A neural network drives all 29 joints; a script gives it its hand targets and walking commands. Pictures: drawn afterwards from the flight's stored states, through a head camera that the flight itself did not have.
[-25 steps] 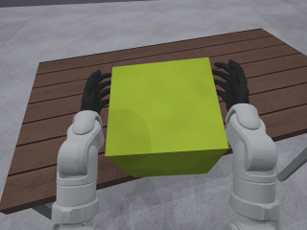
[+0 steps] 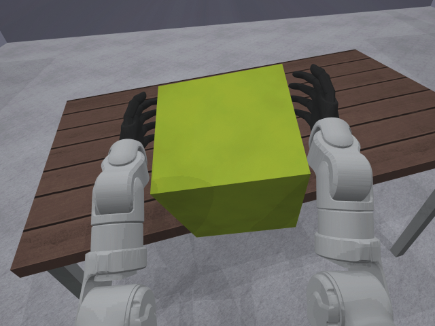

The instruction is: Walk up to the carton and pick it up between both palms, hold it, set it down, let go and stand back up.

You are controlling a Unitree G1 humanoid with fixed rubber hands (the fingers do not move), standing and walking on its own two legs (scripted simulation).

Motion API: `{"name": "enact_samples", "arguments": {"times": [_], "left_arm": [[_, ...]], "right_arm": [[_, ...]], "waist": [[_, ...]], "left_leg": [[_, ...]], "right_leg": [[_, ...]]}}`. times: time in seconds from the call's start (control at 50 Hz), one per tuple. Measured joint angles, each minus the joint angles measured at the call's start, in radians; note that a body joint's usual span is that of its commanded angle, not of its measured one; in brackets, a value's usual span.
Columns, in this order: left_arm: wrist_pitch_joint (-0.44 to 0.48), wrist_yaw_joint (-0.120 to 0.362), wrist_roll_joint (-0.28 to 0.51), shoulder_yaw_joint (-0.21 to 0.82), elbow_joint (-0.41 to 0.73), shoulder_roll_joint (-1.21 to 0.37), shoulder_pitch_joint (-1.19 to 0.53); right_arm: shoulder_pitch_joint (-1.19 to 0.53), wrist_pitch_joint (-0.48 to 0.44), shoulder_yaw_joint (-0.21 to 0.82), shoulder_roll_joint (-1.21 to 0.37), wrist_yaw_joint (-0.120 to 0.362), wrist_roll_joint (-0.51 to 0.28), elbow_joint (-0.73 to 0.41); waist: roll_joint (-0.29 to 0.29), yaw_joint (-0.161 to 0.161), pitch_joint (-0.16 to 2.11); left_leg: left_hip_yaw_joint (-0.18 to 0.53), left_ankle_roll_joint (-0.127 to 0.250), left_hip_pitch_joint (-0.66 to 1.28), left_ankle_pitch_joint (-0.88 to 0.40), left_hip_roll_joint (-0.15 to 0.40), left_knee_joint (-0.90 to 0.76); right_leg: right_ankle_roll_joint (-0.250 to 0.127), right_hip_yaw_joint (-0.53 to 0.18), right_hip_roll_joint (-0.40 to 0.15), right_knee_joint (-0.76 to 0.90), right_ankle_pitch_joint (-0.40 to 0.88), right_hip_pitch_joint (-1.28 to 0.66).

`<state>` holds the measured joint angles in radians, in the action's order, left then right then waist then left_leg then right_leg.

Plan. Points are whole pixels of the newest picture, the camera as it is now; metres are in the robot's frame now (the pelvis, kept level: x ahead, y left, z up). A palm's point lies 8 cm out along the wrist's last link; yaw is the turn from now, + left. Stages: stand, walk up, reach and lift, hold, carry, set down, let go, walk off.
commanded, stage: hold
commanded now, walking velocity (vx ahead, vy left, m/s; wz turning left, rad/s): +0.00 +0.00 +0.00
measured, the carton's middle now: (233, 163) +0.39 -0.02 +0.14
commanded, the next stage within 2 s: none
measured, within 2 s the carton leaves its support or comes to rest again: neither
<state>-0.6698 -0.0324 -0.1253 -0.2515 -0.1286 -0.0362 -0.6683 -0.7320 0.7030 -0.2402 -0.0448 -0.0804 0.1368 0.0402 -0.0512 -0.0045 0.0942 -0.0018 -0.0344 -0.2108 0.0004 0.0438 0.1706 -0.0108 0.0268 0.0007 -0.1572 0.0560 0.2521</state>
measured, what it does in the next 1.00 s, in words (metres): stands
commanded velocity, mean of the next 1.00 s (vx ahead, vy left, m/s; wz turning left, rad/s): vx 0.00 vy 0.00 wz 0.00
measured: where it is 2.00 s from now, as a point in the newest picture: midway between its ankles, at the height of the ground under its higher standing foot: outside the picture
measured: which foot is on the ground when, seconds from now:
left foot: down 0.00-1.00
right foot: down 0.00-1.00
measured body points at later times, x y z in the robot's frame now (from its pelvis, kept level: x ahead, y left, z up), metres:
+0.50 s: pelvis -0.02 +0.03 +0.00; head -0.06 +0.01 +0.45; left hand +0.37 +0.18 +0.22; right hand +0.38 -0.12 +0.23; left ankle +0.06 +0.15 -0.75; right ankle +0.08 -0.10 -0.75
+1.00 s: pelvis +0.03 +0.01 +0.00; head +0.00 -0.01 +0.45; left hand +0.42 +0.16 +0.23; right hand +0.43 -0.14 +0.26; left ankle +0.06 +0.15 -0.75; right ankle +0.09 -0.10 -0.75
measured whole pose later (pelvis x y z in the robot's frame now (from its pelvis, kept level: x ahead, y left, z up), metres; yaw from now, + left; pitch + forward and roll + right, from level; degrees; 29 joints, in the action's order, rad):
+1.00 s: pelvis +0.03 +0.01 +0.00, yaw +0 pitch +3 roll +0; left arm -0.75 -0.08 -0.12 -0.26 -0.17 -0.03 -0.71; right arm -0.82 0.76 -0.25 -0.03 -0.07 0.16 0.18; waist -0.05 0.00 0.14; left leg 0.00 -0.03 -0.17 0.05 0.03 0.17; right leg 0.00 0.02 -0.01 -0.15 0.01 0.21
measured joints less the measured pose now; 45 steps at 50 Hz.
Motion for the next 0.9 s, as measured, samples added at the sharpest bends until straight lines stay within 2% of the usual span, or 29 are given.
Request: {"name": "enact_samples", "arguments": {"times": [0.14,0.24,0.36,0.44,0.56,0.66,0.82,0.9], "left_arm": [[-0.066,0.035,-0.024,-0.03,-0.105,0.037,-0.049],[-0.108,0.033,-0.024,-0.024,-0.111,0.053,-0.069],[-0.131,0.022,-0.038,-0.031,-0.169,0.049,-0.093],[-0.108,0.0,-0.031,-0.024,-0.148,0.044,-0.098],[-0.071,-0.022,-0.028,-0.048,-0.181,0.013,-0.115],[-0.036,-0.021,-0.024,-0.051,-0.186,0.023,-0.143],[-0.048,-0.026,-0.029,-0.075,-0.199,0.015,-0.143],[-0.063,-0.031,-0.017,-0.057,-0.151,0.011,-0.096]], "right_arm": [[-0.095,0.035,-0.004,0.01,0.038,0.043,0.136],[-0.132,0.047,-0.017,0.022,0.057,0.053,0.204],[-0.136,0.051,-0.03,0.033,0.075,0.078,0.307],[-0.119,0.026,-0.02,0.031,0.054,0.078,0.294],[-0.123,0.013,-0.047,0.032,0.04,0.073,0.298],[-0.163,-0.014,-0.056,0.038,0.039,0.072,0.301],[-0.187,0.01,-0.073,0.033,0.042,0.06,0.319],[-0.158,0.032,-0.051,0.024,0.032,0.052,0.275]], "waist": [[0.004,0.01,0.04],[0.014,0.02,0.018],[0.012,0.028,0.013],[0.025,0.028,-0.005],[0.005,0.024,0.026],[0.024,0.011,0.04],[0.032,0.003,0.081],[0.015,0.002,0.081]], "left_leg": [[0.002,0.009,0.065,0.042,-0.001,0.008],[0.001,0.004,0.068,0.008,-0.004,0.026],[-0.003,0.012,0.029,0.027,-0.008,0.05],[-0.019,0.018,-0.011,0.01,-0.025,0.081],[-0.023,0.03,-0.049,0.022,-0.023,0.09],[-0.036,0.033,-0.069,0.038,-0.032,0.109],[-0.032,0.027,-0.03,0.058,-0.036,0.082],[-0.018,0.018,0.004,0.058,-0.027,0.047]], "right_leg": [[0.009,0.0,0.0,-0.005,-0.055,-0.068],[0.007,-0.004,-0.002,-0.022,-0.04,-0.072],[0.007,-0.011,-0.005,-0.047,-0.107,-0.034],[0.015,-0.029,-0.021,-0.067,-0.041,0.008],[0.014,-0.034,-0.019,-0.086,-0.123,0.047],[0.019,-0.049,-0.026,-0.092,-0.079,0.07],[0.023,-0.047,-0.031,-0.072,-0.044,0.036],[0.023,-0.031,-0.022,-0.04,-0.048,-0.001]]}}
